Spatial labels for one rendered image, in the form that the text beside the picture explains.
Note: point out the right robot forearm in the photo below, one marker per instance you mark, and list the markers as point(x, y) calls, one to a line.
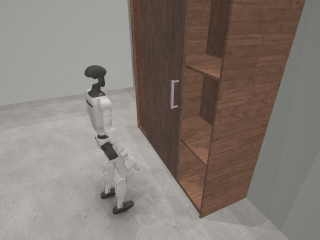
point(114, 140)

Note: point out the right robot hand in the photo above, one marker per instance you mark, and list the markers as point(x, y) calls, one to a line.
point(129, 163)

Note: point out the handle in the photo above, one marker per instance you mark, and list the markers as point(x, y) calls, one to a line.
point(134, 69)
point(172, 94)

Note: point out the wardrobe door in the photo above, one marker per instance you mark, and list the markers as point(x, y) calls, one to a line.
point(140, 61)
point(165, 27)

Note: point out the robot right thigh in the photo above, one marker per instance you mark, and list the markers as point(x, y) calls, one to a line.
point(113, 155)

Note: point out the robot right shin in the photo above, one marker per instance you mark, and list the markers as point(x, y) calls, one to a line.
point(120, 191)

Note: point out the right robot upper arm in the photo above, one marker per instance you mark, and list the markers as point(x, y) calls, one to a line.
point(105, 106)

